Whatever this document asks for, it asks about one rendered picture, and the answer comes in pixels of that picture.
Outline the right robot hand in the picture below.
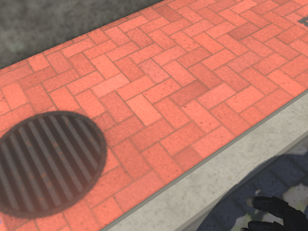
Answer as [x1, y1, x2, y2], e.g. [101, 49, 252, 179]
[240, 196, 308, 231]

